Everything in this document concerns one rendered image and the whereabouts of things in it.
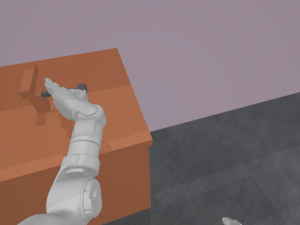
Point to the robot left forearm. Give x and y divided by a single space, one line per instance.
85 143

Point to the tap lever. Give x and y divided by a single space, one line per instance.
80 86

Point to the counter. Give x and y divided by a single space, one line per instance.
35 136

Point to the left robot hand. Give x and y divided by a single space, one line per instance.
65 99

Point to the robot left upper arm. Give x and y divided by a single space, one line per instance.
71 201

